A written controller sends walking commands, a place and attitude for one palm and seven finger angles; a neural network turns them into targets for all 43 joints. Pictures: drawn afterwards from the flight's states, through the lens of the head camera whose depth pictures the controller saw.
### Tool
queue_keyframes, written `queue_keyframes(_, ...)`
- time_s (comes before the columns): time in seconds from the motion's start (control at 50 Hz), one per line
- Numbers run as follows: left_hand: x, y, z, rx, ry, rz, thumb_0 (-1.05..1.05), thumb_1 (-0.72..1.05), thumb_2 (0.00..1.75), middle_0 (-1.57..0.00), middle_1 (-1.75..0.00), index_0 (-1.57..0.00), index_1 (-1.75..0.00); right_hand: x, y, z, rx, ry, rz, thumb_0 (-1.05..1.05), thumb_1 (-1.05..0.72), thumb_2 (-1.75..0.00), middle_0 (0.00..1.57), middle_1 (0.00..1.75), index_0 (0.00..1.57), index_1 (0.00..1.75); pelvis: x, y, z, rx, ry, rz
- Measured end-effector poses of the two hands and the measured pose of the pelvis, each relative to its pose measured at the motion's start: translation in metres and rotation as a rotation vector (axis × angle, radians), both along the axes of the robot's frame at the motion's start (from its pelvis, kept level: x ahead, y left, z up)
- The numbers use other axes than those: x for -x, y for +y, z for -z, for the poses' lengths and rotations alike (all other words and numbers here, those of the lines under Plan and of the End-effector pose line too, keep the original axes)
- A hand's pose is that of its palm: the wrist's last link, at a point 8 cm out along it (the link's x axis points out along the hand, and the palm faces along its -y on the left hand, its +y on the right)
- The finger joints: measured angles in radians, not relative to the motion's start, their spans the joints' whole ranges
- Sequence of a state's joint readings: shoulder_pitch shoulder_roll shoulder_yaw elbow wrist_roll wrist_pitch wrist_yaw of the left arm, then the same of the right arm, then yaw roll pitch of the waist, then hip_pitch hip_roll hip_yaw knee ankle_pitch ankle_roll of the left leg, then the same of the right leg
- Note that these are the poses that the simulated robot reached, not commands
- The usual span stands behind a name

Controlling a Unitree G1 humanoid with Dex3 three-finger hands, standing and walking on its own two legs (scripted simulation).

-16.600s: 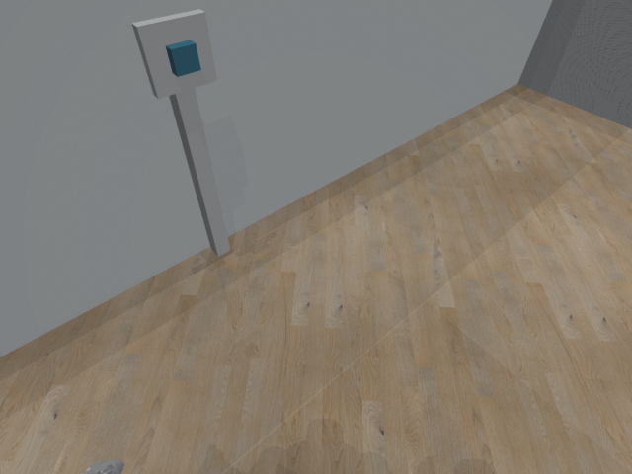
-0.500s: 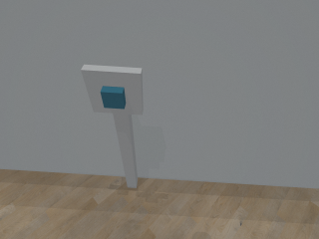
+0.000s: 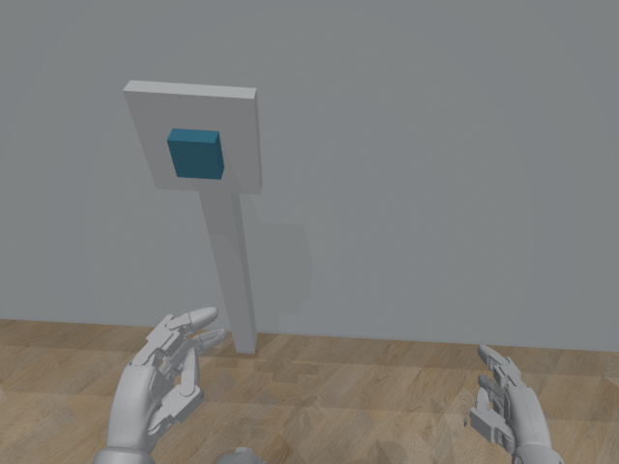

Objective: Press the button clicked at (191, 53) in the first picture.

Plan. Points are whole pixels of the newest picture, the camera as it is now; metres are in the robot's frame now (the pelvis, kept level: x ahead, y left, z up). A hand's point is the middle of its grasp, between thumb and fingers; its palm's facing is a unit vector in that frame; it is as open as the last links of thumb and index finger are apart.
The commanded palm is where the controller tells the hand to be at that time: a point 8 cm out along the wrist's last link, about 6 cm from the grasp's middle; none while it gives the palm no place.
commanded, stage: raise the hand and make a fist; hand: left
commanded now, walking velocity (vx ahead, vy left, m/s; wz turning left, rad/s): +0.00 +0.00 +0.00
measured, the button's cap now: (197, 153) +0.53 +0.20 +0.12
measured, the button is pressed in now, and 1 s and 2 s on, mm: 0 0 0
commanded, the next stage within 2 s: aim a knuckle at the button in 1.64 s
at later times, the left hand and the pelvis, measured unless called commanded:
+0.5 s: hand (154, 397) +0.19 +0.18 +0.05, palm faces +0.02 -1.00 -0.05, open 3.1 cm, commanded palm +0.15 +0.24 +0.06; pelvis +0.00 -0.01 -0.01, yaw +1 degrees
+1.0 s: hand (118, 360) +0.21 +0.21 +0.09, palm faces +0.04 -1.00 -0.06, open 3.1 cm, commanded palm +0.19 +0.27 +0.10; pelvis +0.01 +0.02 +0.02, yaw +2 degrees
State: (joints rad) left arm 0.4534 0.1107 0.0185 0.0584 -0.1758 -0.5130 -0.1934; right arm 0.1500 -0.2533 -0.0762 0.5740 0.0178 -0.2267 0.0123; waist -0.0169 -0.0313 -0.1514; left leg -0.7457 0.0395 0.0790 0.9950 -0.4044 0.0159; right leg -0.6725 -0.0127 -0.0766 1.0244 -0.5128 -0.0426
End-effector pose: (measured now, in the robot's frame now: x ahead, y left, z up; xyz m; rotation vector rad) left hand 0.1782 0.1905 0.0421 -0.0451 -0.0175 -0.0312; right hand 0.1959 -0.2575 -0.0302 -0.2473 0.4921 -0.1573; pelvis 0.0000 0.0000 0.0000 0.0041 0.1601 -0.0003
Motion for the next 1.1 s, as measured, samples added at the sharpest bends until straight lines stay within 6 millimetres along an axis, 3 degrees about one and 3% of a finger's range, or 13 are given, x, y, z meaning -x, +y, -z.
queue_keyframes(0.1,0.042,0.018,0.031,-0.027,0.155,-0.093,0.01,0.91,0.90,-0.60,-0.73,-0.60,-0.74,-0.044,0.013,-0.002,-0.005,-0.050,-0.062,0.01,-0.90,-0.90,0.20,0.30,0.20,0.30,-0.004,-0.010,0.016,0.012,0.017,-0.015)
queue_keyframes(0.16,0.060,0.035,0.024,-0.076,0.149,-0.173,0.02,0.90,0.90,-0.68,-0.82,-0.68,-0.83,-0.053,0.026,0.008,-0.015,-0.039,-0.109,0.01,-0.90,-0.90,0.20,0.30,0.20,0.30,-0.005,-0.015,0.021,0.031,0.032,-0.035)
queue_keyframes(0.2,0.062,0.041,0.012,-0.099,0.089,-0.185,0.02,0.90,0.90,-0.74,-0.88,-0.74,-0.89,-0.053,0.036,0.019,-0.028,-0.019,-0.141,0.01,-0.90,-0.90,0.20,0.30,0.20,0.30,-0.004,-0.016,0.024,0.044,0.042,-0.048)
queue_keyframes(0.28,0.043,0.038,-0.003,-0.107,-0.005,-0.097,0.02,0.90,0.90,-0.85,-1.00,-0.85,-1.01,-0.036,0.048,0.046,-0.070,0.054,-0.158,0.01,-0.90,-0.90,0.20,0.30,0.20,0.30,0.000,-0.016,0.028,0.058,0.057,-0.055)
queue_keyframes(0.36,0.021,0.031,-0.003,-0.086,0.058,-0.002,0.02,0.90,0.90,-0.96,-1.12,-0.96,-1.13,-0.004,0.048,0.062,-0.117,0.151,-0.092,0.01,-0.90,-0.90,0.20,0.30,0.21,0.30,0.000,-0.014,0.022,0.051,0.056,-0.045)
queue_keyframes(0.46,0.012,0.037,-0.011,-0.083,0.117,-0.029,0.02,0.90,0.90,-1.09,-1.27,-1.09,-1.28,0.035,0.035,0.062,-0.121,0.232,0.016,0.02,-0.90,-0.90,0.20,0.30,0.21,0.30,-0.004,-0.010,0.010,0.035,0.042,-0.026)
queue_keyframes(0.56,0.013,0.048,-0.023,-0.102,0.075,-0.064,0.02,0.90,0.90,-1.21,-1.39,-1.20,-1.40,0.054,0.017,0.054,-0.070,0.257,0.064,0.02,-0.90,-0.90,0.20,0.30,0.21,0.30,-0.005,-0.004,0.004,0.034,0.034,-0.022)
queue_keyframes(0.72,0.006,0.056,-0.027,-0.097,0.051,-0.045,0.02,0.90,0.90,-1.28,-1.48,-1.28,-1.48,0.042,0.010,0.033,-0.011,0.193,0.068,0.02,-0.90,-0.90,0.20,0.30,0.20,0.30,-0.005,0.005,-0.001,0.042,0.018,-0.024)
queue_keyframes(0.94,-0.008,0.072,-0.046,-0.099,0.029,-0.067,0.02,0.90,0.90,-1.30,-1.50,-1.30,-1.50,0.003,0.049,0.008,-0.053,0.084,-0.037,0.02,-0.90,-0.90,0.20,0.30,0.20,0.30,-0.011,0.014,-0.013,0.051,-0.019,-0.035)
queue_keyframes(1.1,-0.019,0.085,-0.060,-0.108,0.022,-0.068,0.02,0.90,0.90,-1.30,-1.50,-1.30,-1.50,-0.001,0.065,0.004,-0.071,0.089,-0.083,0.01,-0.90,-0.90,0.20,0.30,0.21,0.30,-0.015,0.019,-0.020,0.052,-0.043,-0.040)
